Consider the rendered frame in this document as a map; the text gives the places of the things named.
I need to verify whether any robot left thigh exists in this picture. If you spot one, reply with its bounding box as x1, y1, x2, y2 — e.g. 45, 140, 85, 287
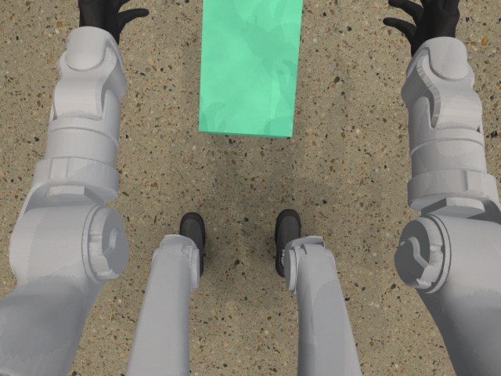
124, 243, 200, 376

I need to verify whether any left robot forearm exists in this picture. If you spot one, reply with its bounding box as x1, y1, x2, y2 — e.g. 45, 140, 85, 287
9, 26, 128, 276

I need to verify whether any robot left upper arm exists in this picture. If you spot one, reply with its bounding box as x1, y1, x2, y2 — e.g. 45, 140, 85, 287
0, 204, 130, 376

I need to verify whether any right robot hand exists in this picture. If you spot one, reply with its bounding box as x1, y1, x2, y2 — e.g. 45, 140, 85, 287
383, 0, 460, 58

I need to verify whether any right robot forearm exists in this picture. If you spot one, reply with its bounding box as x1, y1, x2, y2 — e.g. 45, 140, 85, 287
401, 37, 501, 225

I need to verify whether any carton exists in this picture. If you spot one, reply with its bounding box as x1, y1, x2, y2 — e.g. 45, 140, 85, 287
199, 0, 303, 139

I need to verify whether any robot left foot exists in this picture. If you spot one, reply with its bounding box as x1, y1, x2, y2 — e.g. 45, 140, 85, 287
179, 212, 205, 277

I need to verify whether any left robot hand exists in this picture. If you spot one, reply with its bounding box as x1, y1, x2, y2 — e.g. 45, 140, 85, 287
78, 0, 149, 45

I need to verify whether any robot right upper arm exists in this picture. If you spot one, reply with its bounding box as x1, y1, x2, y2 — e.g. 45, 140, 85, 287
394, 214, 501, 376

